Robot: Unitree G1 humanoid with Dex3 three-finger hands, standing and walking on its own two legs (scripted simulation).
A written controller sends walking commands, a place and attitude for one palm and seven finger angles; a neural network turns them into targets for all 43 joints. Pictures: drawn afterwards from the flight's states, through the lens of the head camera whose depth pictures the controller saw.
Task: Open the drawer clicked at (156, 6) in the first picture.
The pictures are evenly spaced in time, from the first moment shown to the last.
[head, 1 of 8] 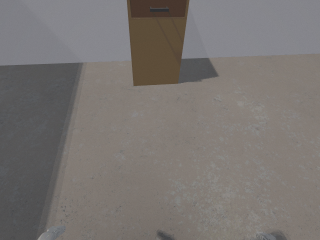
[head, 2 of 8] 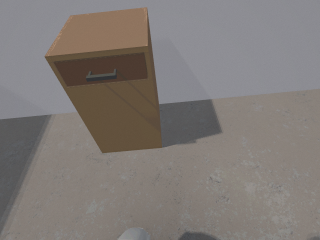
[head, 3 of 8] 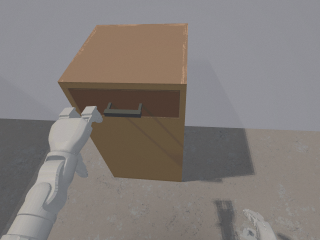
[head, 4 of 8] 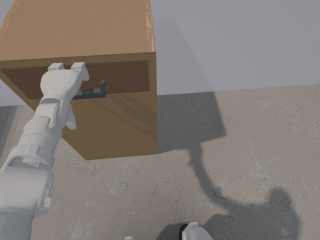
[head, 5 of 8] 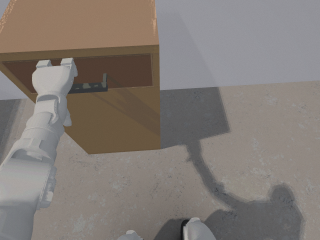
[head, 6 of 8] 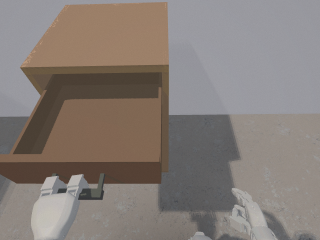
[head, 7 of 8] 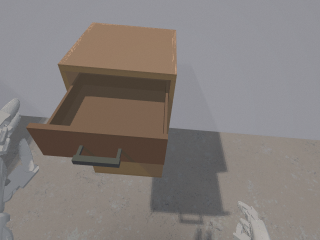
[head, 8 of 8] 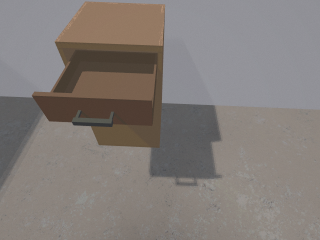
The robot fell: no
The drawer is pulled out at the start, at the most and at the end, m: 0.00 0.30 0.30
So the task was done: yes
